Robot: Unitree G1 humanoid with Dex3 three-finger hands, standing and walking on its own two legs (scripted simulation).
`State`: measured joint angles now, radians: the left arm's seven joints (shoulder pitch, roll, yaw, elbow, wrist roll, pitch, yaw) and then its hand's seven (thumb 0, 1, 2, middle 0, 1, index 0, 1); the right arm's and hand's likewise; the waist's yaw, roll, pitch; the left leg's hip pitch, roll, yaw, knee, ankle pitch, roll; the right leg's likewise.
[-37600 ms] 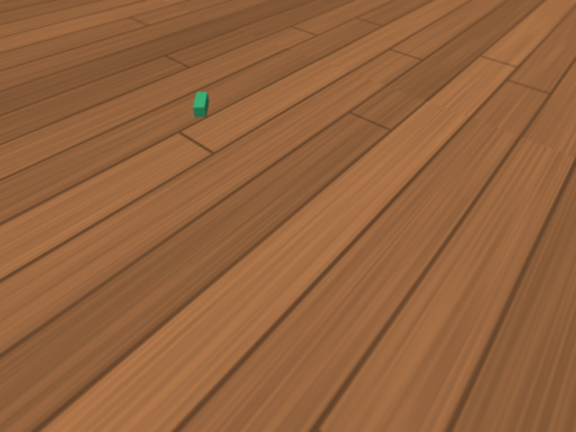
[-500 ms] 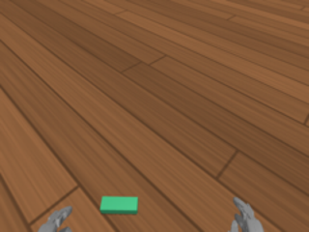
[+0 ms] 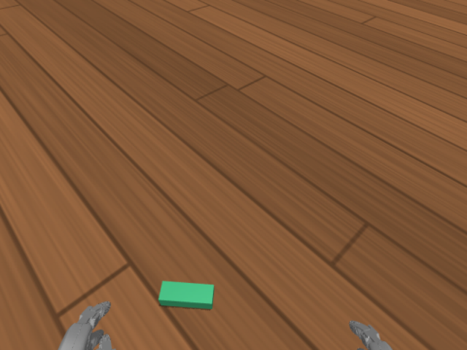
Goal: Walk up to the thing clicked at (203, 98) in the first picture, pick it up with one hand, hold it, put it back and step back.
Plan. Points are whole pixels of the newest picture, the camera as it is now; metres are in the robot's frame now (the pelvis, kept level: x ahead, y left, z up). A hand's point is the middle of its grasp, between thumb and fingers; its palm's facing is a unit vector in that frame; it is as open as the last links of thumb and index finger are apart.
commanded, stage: stand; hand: left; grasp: from above
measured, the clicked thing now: (187, 295) +0.46 +0.16 -0.70
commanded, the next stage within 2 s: none
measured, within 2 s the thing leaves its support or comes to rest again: neither
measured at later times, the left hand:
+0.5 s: hand out of the picture +0.05 +0.24 -0.12, palm faces +0.06 -0.95 -0.31, open 7.4 cm
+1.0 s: hand out of the picture +0.06 +0.24 -0.11, palm faces +0.04 -0.95 -0.32, open 7.4 cm
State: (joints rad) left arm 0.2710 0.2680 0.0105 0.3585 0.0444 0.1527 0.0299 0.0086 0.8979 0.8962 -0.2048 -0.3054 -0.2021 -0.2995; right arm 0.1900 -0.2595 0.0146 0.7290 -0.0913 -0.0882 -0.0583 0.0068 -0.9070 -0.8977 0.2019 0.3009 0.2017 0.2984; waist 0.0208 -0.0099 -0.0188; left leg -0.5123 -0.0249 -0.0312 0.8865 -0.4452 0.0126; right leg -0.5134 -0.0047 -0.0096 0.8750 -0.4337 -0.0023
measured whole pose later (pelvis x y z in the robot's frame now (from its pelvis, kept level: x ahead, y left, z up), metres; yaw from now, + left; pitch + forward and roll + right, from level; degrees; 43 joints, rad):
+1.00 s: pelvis +0.00 +0.00 +0.05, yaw +0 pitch -4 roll +0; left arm 0.13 0.29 0.04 1.15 0.02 -0.01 0.02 0.00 0.90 0.90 -0.20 -0.30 -0.20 -0.30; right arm 0.15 -0.30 -0.03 1.12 -0.03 -0.01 -0.02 0.00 -0.91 -0.90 0.20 0.30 0.20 0.30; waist 0.02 0.01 0.06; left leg -0.09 -0.02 -0.04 0.33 -0.18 0.01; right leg -0.10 -0.01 -0.01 0.34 -0.18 0.00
